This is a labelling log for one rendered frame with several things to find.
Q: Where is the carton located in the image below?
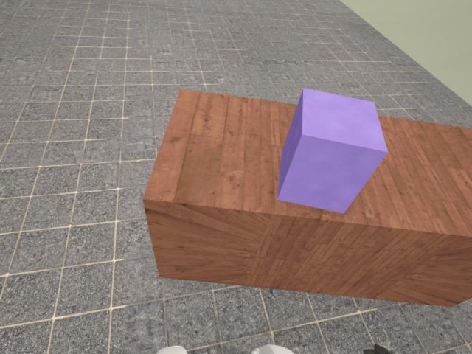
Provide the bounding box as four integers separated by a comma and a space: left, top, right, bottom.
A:
277, 88, 388, 214

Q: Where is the pedestal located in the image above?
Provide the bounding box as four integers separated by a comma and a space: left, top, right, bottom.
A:
142, 88, 472, 307

